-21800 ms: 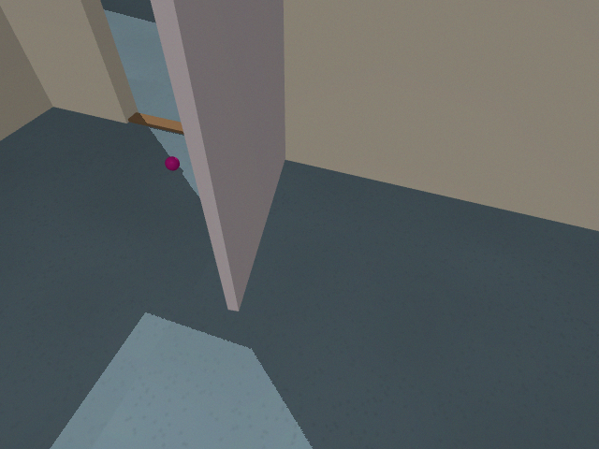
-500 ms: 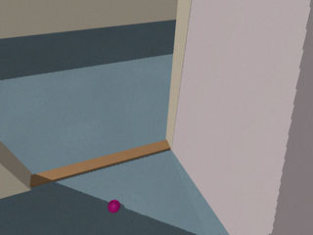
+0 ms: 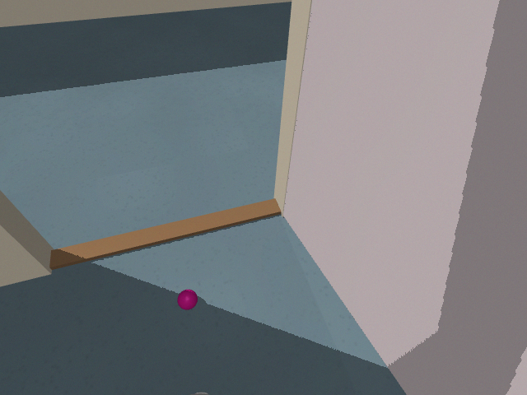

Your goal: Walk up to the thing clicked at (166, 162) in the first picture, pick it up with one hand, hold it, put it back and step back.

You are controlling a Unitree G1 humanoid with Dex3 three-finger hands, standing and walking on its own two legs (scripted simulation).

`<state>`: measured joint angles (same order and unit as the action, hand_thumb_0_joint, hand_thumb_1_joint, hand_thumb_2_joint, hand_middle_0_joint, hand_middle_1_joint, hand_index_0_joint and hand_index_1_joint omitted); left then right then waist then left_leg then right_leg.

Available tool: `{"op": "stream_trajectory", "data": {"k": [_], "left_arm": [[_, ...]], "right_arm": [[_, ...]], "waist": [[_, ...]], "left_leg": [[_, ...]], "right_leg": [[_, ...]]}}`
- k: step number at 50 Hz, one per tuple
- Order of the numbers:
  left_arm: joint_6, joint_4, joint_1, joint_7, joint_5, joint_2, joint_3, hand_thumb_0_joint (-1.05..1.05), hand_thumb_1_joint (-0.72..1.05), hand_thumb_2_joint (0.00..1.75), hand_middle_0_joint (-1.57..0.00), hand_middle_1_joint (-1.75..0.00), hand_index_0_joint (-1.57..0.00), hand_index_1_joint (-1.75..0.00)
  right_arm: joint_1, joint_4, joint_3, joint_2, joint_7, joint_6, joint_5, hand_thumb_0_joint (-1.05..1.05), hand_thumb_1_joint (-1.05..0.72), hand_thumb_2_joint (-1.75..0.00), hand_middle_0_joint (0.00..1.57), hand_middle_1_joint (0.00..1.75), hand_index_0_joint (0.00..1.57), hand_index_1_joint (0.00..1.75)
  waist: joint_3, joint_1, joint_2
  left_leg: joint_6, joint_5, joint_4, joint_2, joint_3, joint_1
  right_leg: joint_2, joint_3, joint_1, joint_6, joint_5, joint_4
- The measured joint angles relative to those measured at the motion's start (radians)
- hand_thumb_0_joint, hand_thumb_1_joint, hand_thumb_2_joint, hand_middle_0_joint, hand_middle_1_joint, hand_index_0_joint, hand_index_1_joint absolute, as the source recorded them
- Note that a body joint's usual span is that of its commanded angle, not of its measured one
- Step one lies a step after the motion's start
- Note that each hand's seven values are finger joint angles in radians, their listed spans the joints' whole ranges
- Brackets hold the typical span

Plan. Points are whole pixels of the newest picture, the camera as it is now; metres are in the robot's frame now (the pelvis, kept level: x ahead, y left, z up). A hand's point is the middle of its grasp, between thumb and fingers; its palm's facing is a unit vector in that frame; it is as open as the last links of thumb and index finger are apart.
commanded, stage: walk up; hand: left
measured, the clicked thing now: (187, 299) +0.54 +0.30 -0.71
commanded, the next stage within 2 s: stand in 1.56 s
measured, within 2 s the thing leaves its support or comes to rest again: neither
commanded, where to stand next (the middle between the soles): +0.12 +0.02 m, yaw +3 degrees
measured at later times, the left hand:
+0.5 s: hand out of the picture +0.07 +0.31 -0.15, palm faces +0.07 -0.92 -0.39, open 7.4 cm
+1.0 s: hand out of the picture +0.05 +0.28 -0.12, palm faces +0.07 -0.91 -0.42, open 7.4 cm
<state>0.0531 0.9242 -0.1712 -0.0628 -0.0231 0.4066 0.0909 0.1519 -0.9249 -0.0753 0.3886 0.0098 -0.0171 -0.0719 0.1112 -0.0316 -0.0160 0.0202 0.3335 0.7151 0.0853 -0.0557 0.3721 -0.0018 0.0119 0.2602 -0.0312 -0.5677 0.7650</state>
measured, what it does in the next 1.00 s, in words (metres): steps on the spot: left foot, then right foot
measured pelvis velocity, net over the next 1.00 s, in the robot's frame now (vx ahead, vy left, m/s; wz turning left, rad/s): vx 0.01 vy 0.00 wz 0.07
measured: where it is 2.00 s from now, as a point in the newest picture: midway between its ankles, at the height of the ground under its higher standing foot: outside the picture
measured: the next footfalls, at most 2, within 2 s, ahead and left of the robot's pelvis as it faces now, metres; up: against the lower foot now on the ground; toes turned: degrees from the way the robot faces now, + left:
left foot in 0.36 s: +0.17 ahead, +0.16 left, +0.00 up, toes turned +4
right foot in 0.72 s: +0.07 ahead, -0.11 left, +0.00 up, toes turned +0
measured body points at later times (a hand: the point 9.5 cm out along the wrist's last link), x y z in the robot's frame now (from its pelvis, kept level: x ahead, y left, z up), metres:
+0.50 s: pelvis +0.04 +0.03 +0.00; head +0.09 +0.05 +0.45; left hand +0.07 +0.36 -0.12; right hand +0.18 -0.26 -0.11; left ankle +0.13 +0.16 -0.72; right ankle +0.00 -0.12 -0.66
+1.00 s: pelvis +0.01 +0.00 +0.01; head +0.04 -0.02 +0.46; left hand +0.04 +0.32 -0.09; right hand +0.09 -0.33 -0.12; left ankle +0.00 +0.14 -0.67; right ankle +0.03 -0.11 -0.71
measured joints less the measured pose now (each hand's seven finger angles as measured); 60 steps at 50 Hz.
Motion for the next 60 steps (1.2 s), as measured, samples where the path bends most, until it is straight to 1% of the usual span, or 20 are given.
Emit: {"op": "stream_trajectory", "data": {"k": [1,3,6,10,13,17,19,20,24,28,32,36,37,40,43,48,54,56,58,60], "left_arm": [[-0.018,0.006,-0.039,0.003,-0.006,-0.005,0.004,0.00,0.91,0.90,-0.20,-0.30,-0.20,-0.30],[-0.040,0.015,-0.108,0.017,-0.020,-0.016,0.002,0.00,0.91,0.90,-0.21,-0.30,-0.20,-0.30],[-0.064,0.045,-0.197,0.032,-0.020,-0.033,-0.008,0.00,0.91,0.90,-0.21,-0.30,-0.20,-0.30],[-0.088,0.054,-0.271,0.046,-0.017,-0.032,-0.008,0.01,0.90,0.90,-0.21,-0.30,-0.21,-0.30],[-0.099,0.038,-0.284,0.057,-0.019,-0.017,-0.003,0.01,0.90,0.90,-0.21,-0.30,-0.21,-0.30],[-0.086,-0.004,-0.246,0.064,-0.006,0.007,-0.009,0.01,0.90,0.90,-0.21,-0.30,-0.20,-0.30],[-0.071,-0.023,-0.211,0.067,0.006,0.016,-0.015,0.01,0.90,0.90,-0.21,-0.30,-0.20,-0.30],[-0.062,-0.030,-0.182,0.071,0.015,0.016,-0.017,0.01,0.90,0.90,-0.21,-0.30,-0.20,-0.30],[-0.032,-0.044,-0.093,0.075,0.031,0.006,-0.038,0.01,0.91,0.90,-0.20,-0.30,-0.20,-0.30],[-0.023,-0.050,-0.047,0.061,0.025,-0.003,-0.043,0.01,0.91,0.90,-0.20,-0.30,-0.20,-0.30],[-0.009,-0.059,-0.004,0.054,0.018,-0.010,-0.031,0.00,0.91,0.90,-0.21,-0.30,-0.20,-0.30],[-0.010,-0.078,0.003,0.046,0.006,-0.012,-0.013,0.00,0.91,0.90,-0.21,-0.30,-0.20,-0.30],[-0.014,-0.080,0.001,0.046,-0.003,-0.019,-0.008,0.00,0.91,0.90,-0.21,-0.30,-0.20,-0.30],[-0.019,-0.087,-0.015,0.045,-0.015,-0.025,-0.015,0.00,0.91,0.90,-0.21,-0.30,-0.20,-0.30],[-0.033,-0.069,-0.028,0.056,-0.018,-0.044,-0.023,0.00,0.90,0.90,-0.21,-0.30,-0.20,-0.30],[-0.082,-0.081,-0.089,0.041,-0.027,-0.046,-0.024,0.01,0.90,0.90,-0.21,-0.30,-0.21,-0.30],[-0.103,-0.084,-0.179,0.027,-0.014,-0.007,-0.019,0.00,0.90,0.90,-0.21,-0.30,-0.21,-0.30],[-0.087,-0.073,-0.198,0.022,-0.012,0.015,-0.017,0.00,0.90,0.90,-0.21,-0.30,-0.21,-0.30],[-0.064,-0.066,-0.211,0.024,-0.007,0.034,-0.015,0.01,0.90,0.90,-0.21,-0.30,-0.21,-0.30],[-0.033,-0.046,-0.198,0.035,0.001,0.044,-0.011,0.01,0.90,0.90,-0.21,-0.30,-0.20,-0.30]], "right_arm": [[0.011,0.010,-0.003,0.010,0.004,-0.006,-0.003,0.01,-0.90,-0.90,0.21,0.30,0.20,0.30],[0.037,0.017,-0.009,0.019,0.001,-0.017,0.005,0.01,-0.90,-0.90,0.21,0.30,0.20,0.30],[0.064,0.008,-0.014,0.035,0.018,-0.016,0.032,0.01,-0.90,-0.90,0.21,0.30,0.20,0.30],[0.101,0.025,-0.028,0.051,0.047,-0.012,0.039,0.01,-0.90,-0.90,0.21,0.30,0.20,0.30],[0.114,0.025,-0.031,0.052,0.054,-0.020,0.039,0.01,-0.90,-0.90,0.21,0.30,0.20,0.30],[0.095,0.009,-0.014,0.034,0.040,-0.014,0.050,0.01,-0.90,-0.90,0.21,0.30,0.20,0.30],[0.074,0.009,-0.008,0.018,0.026,0.005,0.052,0.01,-0.90,-0.90,0.21,0.30,0.20,0.30],[0.056,0.016,-0.004,0.007,0.017,0.016,0.049,0.01,-0.90,-0.90,0.21,0.30,0.20,0.30],[0.010,0.048,0.028,-0.035,0.001,0.040,0.065,0.01,-0.90,-0.90,0.21,0.30,0.20,0.30],[-0.031,0.074,0.049,-0.051,-0.011,0.040,0.056,0.01,-0.90,-0.89,0.21,0.30,0.20,0.30],[-0.069,0.105,0.046,-0.030,-0.021,0.028,0.053,0.01,-0.90,-0.89,0.21,0.30,0.20,0.30],[-0.084,0.126,0.033,0.011,-0.030,0.002,0.056,0.01,-0.90,-0.89,0.21,0.30,0.20,0.30],[-0.088,0.125,0.027,0.024,-0.033,-0.006,0.060,0.01,-0.90,-0.89,0.21,0.30,0.20,0.30],[-0.076,0.097,0.012,0.038,-0.050,-0.026,0.069,0.01,-0.90,-0.90,0.21,0.30,0.20,0.30],[-0.043,0.068,0.005,0.053,-0.045,-0.019,0.079,0.01,-0.90,-0.90,0.21,0.30,0.20,0.30],[0.086,0.015,0.005,0.055,0.008,-0.011,0.050,0.01,-0.90,-0.90,0.21,0.30,0.20,0.30],[0.148,-0.009,0.006,0.049,0.042,0.009,0.040,0.02,-0.90,-0.90,0.21,0.30,0.20,0.30],[0.153,0.000,0.007,0.043,0.046,0.032,0.047,0.02,-0.90,-0.90,0.21,0.30,0.20,0.30],[0.162,0.018,0.004,0.045,0.035,0.065,0.049,0.01,-0.90,-0.90,0.21,0.30,0.20,0.30],[0.155,0.027,0.005,0.034,0.008,0.084,0.040,0.01,-0.90,-0.90,0.21,0.30,0.20,0.30]], "waist": [[-0.008,-0.004,0.023],[-0.012,-0.007,0.053],[-0.021,-0.023,0.082],[-0.014,-0.019,0.100],[-0.002,-0.015,0.098],[0.023,-0.017,0.075],[0.043,-0.016,0.042],[0.066,-0.017,0.022],[0.078,-0.003,-0.006],[0.051,0.003,-0.020],[0.057,0.011,-0.001],[0.052,0.009,0.032],[0.056,0.012,0.055],[0.060,0.003,0.043],[0.055,-0.001,0.050],[-0.003,0.000,0.048],[-0.023,-0.015,0.035],[-0.028,-0.017,0.021],[-0.036,-0.016,0.010],[-0.030,-0.010,-0.016]], "left_leg": [[0.018,0.094,0.065,0.010,0.021,0.019],[0.016,0.169,0.238,-0.032,0.103,0.073],[-0.002,0.069,0.329,-0.095,0.173,0.129],[-0.031,-0.048,0.309,-0.109,0.194,0.175],[-0.038,-0.068,0.213,-0.088,0.190,0.164],[-0.019,-0.113,-0.010,-0.051,0.119,0.068],[-0.015,-0.163,-0.080,-0.072,0.084,0.016],[-0.017,-0.150,-0.061,-0.087,0.071,0.018],[-0.010,-0.131,-0.049,-0.089,0.061,0.015],[-0.011,-0.129,-0.052,-0.068,0.039,0.021],[-0.022,-0.129,-0.020,-0.036,0.035,0.061],[-0.045,-0.125,0.037,-0.002,0.047,0.129],[-0.034,-0.107,0.066,0.006,0.068,0.148],[-0.013,0.132,0.283,-0.098,0.149,0.200],[-0.009,0.132,0.433,-0.153,0.172,0.193],[-0.013,0.144,0.324,-0.140,0.118,0.066],[-0.010,0.136,0.134,-0.098,0.088,0.002],[-0.001,0.076,0.023,-0.083,0.060,-0.026],[-0.003,-0.046,-0.103,-0.085,0.046,-0.073],[-0.008,-0.059,-0.061,-0.100,0.030,-0.062]], "right_leg": [[0.014,-0.013,-0.036,0.006,0.080,-0.066],[0.032,-0.033,-0.061,0.006,0.132,-0.075],[0.038,-0.034,-0.127,0.006,0.176,-0.170],[0.023,-0.049,-0.204,0.019,0.218,-0.282],[0.005,-0.065,-0.227,0.028,0.208,-0.297],[-0.027,-0.084,-0.206,0.051,0.141,-0.211],[-0.062,-0.075,-0.156,0.048,0.084,-0.083],[-0.068,-0.039,-0.111,0.037,0.087,0.021],[0.004,0.068,0.034,-0.002,0.025,0.304],[-0.003,0.061,0.093,0.000,0.025,0.248],[0.000,0.025,0.126,0.012,0.038,0.202],[0.003,-0.021,0.082,0.009,0.142,0.044],[0.017,-0.034,0.086,0.012,0.146,0.044],[-0.003,-0.026,0.110,0.005,0.142,0.077],[-0.013,-0.022,0.101,0.002,0.176,0.032],[-0.042,-0.052,0.054,-0.025,0.186,-0.043],[-0.072,-0.070,-0.031,0.000,0.223,-0.146],[-0.082,-0.070,-0.045,0.004,0.219,-0.154],[-0.092,-0.059,-0.022,-0.005,0.179,-0.089],[-0.075,0.013,0.033,-0.009,0.109,0.052]]}}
